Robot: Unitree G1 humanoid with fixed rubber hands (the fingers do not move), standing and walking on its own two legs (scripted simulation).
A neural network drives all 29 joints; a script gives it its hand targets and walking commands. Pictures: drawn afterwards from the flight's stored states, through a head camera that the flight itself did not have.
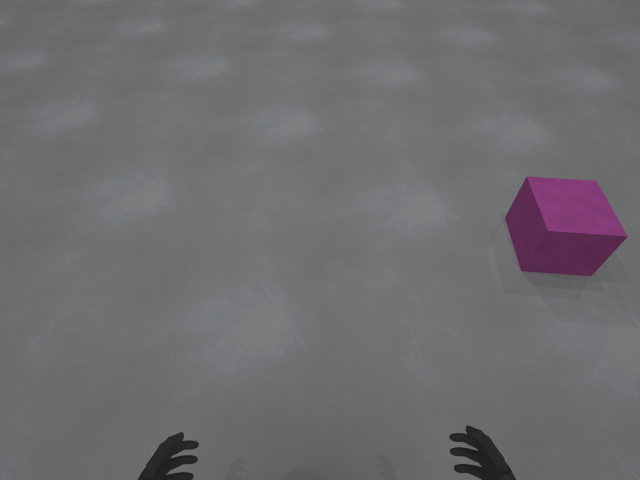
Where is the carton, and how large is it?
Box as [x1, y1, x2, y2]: [505, 177, 627, 275]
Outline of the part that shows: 526,177 505,217 521,270 591,275 627,236 596,181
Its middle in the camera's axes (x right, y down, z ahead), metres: +0.94 -0.06 +1.53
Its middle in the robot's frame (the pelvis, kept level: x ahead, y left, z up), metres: +1.10 -0.93 -0.64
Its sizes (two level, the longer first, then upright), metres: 0.292 0.266 0.235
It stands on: the floor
